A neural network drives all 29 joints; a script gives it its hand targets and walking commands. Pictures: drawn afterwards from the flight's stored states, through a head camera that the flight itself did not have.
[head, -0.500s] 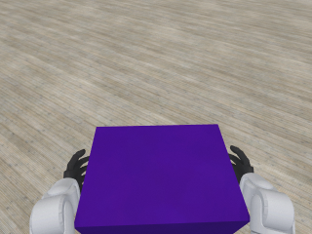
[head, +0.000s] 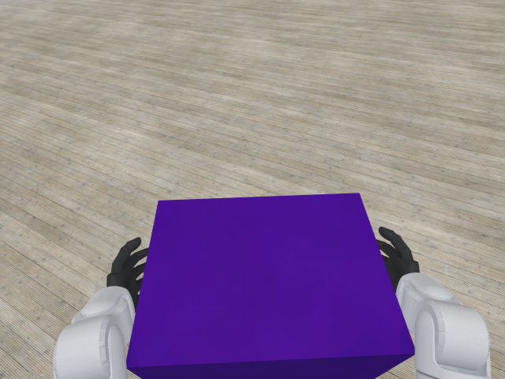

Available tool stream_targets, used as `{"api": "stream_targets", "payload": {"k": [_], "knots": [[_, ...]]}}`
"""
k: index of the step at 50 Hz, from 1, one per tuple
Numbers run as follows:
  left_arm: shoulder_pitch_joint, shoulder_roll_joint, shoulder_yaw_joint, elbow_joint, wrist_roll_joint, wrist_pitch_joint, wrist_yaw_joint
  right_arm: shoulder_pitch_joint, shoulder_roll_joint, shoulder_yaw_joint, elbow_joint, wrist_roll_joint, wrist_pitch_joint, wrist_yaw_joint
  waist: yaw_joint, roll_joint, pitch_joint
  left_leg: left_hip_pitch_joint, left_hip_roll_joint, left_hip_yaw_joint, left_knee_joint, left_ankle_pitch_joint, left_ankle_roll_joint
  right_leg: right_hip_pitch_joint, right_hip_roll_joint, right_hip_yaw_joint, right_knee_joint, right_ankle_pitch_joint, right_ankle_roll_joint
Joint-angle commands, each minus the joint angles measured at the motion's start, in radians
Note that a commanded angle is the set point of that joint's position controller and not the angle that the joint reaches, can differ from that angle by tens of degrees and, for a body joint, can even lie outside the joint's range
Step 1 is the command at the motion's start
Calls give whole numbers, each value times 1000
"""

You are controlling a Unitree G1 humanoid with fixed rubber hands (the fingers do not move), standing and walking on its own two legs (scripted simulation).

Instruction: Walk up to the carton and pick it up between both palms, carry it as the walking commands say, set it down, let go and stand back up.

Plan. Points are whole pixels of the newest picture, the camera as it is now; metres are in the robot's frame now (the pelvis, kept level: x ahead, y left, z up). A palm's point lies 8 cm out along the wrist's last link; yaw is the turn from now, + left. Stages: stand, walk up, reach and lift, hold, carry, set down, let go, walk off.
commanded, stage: carry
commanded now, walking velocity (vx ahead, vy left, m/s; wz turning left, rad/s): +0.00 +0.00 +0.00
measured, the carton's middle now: (262, 306) +0.25 -0.01 +0.00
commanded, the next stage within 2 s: none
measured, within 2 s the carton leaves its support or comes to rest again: neither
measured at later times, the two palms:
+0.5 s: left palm out of the picture +0.13 +0.21 +0.08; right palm (413, 370) +0.14 -0.17 +0.07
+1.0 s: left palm out of the picture +0.13 +0.22 +0.05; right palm (394, 362) +0.15 -0.17 +0.05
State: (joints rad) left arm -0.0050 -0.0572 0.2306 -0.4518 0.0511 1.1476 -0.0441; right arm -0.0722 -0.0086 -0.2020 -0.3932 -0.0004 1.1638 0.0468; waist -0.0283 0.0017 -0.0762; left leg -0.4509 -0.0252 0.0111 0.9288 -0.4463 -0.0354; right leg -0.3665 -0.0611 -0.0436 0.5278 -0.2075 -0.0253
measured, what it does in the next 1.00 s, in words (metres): walks backwards: left foot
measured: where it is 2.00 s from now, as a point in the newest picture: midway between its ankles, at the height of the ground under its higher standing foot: outside the picture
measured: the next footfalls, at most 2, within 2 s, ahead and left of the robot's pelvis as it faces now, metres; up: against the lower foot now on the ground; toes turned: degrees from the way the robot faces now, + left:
left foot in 0.12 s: -0.04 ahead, +0.13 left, +0.00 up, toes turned +7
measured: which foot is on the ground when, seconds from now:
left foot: up 0.00-0.10, down 0.12-1.00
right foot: down 0.00-1.00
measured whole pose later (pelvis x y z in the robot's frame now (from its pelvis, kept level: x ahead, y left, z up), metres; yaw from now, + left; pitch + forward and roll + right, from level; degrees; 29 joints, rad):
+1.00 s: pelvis -0.11 +0.01 -0.01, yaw +3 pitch +3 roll +0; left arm -0.03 -0.01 0.22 -0.13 0.09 0.89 -0.08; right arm -0.06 0.03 -0.19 -0.12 -0.10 0.89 0.07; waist 0.00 0.01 -0.13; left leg -0.37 0.02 0.07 0.55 -0.22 0.01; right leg -0.42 -0.06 -0.11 0.49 -0.12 0.00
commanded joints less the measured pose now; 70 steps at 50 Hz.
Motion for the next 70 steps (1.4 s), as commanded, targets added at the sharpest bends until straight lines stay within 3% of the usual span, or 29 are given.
{"api": "stream_targets", "payload": {"k": [1,3,4,5,6,7,8,10,11,13,15,16,18,21,26,28,31,40,47,70], "knots": [[-374,-643,-744,-76,-295,29,-184,-407,772,788,-103,292,17,149,43,-235,-206,-8,-5,62,-184,-59,14,214,-216,197,-149,279,-141],[-376,-655,-753,-67,-295,29,-183,-381,781,780,-74,288,19,149,33,-221,-230,94,-8,96,-420,32,23,212,-199,191,-146,205,-125],[-380,-662,-759,-62,-293,26,-181,-375,785,778,-65,287,17,152,32,-188,-243,192,21,102,-550,129,24,175,-179,169,-137,158,-87],[-396,-667,-767,-67,-291,21,-180,-378,790,780,-66,289,13,156,40,-142,-246,277,77,59,-605,151,27,118,-164,156,-131,106,-40],[-414,-670,-773,-73,-292,14,-177,-383,788,776,-73,290,10,163,45,-63,-256,355,171,-27,-646,158,26,52,-150,140,-108,54,5],[-441,-690,-795,-93,-319,15,-179,-386,777,753,-66,270,-5,163,39,148,-209,282,304,-153,-635,265,74,-34,-74,30,-84,6,56],[-495,-696,-807,-112,-336,13,-181,-395,784,732,-71,265,-9,162,35,183,-161,189,303,-143,-664,242,90,1,-52,-10,-30,-56,57],[-537,-712,-840,-114,-367,9,-188,-394,802,724,-88,250,-9,155,33,118,-138,89,268,-91,-657,110,100,64,-38,-24,63,11,50],[-532,-708,-843,-108,-370,10,-189,-388,790,719,-89,244,-7,151,35,132,-134,65,263,-78,-661,48,101,75,-33,-27,81,17,46],[-510,-697,-841,-76,-370,14,-192,-357,763,705,-69,226,-2,143,39,140,-115,72,250,-75,-645,97,95,71,-34,-25,38,29,51],[-495,-686,-829,-48,-369,13,-192,-346,744,692,-46,220,-1,140,38,130,-135,98,243,-83,-606,228,82,101,-61,-3,-25,43,52],[-496,-686,-821,-43,-370,10,-193,-352,742,696,-48,220,-2,139,35,93,-156,88,232,-89,-598,259,71,132,-76,12,-25,54,48],[-476,-691,-804,-14,-352,11,-189,-367,750,711,-42,230,0,147,35,58,-137,65,212,-64,-612,34,59,99,-69,18,-53,-11,41],[-487,-695,-782,-19,-336,10,-183,-413,762,733,-62,251,2,157,35,53,-100,-14,198,-71,-641,-120,52,98,-64,17,-64,-102,37],[-462,-674,-719,42,-279,-2,-175,-442,755,730,-24,247,-9,168,31,-21,-120,10,146,-35,-557,-57,41,61,-95,73,-151,-208,26],[-457,-655,-663,120,-228,-40,-176,-440,746,685,58,207,-47,172,27,-51,-134,46,119,-8,-503,-3,38,26,-113,95,-197,-253,21],[-485,-654,-639,134,-208,-98,-175,-466,765,678,81,195,-103,173,23,-78,-156,102,89,26,-448,51,41,-18,-119,86,-239,-296,18],[-469,-614,-619,153,-175,-188,-164,-419,721,627,128,134,-197,152,24,-14,-185,97,109,-20,-501,7,63,5,-70,39,-182,-215,17],[-441,-554,-569,187,-138,-267,-150,-365,645,558,162,64,-281,124,25,21,-189,68,143,-60,-542,30,62,46,-67,39,-132,-122,22],[-332,-455,-521,167,-90,-334,-111,-280,531,525,133,33,-344,86,27,4,-212,139,154,-56,-481,309,76,99,-107,27,-93,73,25]]}}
